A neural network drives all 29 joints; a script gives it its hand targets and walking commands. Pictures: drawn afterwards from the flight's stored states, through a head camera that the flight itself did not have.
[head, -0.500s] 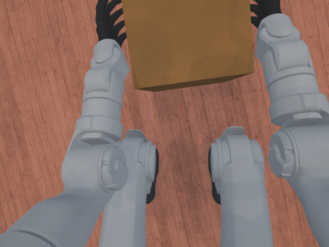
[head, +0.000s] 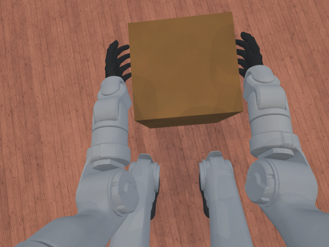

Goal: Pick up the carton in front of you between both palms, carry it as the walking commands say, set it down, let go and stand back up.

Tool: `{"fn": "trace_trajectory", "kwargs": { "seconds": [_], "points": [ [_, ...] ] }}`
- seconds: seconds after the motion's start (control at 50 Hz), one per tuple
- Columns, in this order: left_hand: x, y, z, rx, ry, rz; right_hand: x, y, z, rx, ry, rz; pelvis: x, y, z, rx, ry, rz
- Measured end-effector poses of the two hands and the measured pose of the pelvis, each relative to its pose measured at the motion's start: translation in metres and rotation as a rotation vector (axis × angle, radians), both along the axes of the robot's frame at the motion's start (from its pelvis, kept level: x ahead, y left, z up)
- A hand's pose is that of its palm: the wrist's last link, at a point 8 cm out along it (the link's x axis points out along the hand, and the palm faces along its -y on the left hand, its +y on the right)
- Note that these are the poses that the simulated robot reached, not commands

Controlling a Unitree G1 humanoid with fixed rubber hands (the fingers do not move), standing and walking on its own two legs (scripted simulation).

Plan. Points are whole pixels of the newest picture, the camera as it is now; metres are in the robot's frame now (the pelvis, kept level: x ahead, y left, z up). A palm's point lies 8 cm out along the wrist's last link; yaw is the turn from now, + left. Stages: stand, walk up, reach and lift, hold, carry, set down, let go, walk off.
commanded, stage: reach and lift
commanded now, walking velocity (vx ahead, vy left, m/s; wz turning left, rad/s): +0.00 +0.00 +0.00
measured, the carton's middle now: (181, 83) +0.49 -0.02 -0.13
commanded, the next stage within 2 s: none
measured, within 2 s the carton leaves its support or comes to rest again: neither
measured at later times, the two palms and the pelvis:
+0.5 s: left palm (72, 61) +0.44 +0.13 +0.11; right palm (290, 52) +0.44 -0.17 +0.10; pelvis +0.05 +0.00 +0.14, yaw -1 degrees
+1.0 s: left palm out of the picture +0.40 +0.14 +0.26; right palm out of the picture +0.39 -0.16 +0.25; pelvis +0.09 +0.00 +0.25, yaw -2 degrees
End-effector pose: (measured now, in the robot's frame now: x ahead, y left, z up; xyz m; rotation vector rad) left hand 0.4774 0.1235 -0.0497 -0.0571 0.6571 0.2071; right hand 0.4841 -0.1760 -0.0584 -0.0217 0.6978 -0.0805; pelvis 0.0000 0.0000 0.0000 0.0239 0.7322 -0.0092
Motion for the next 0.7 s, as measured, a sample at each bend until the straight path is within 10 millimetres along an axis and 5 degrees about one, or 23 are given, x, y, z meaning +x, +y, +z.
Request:
{"fn": "trace_trajectory", "kwargs": {
  "seconds": [0.7],
  "points": [
    [-0.055,0.012,0.223,0.001,0.005,-0.045,-0.07,0.013,0.222,0.022,0.006,-0.061,0.069,0.001,0.192,-0.023,-0.365,-0.014]
  ]
}}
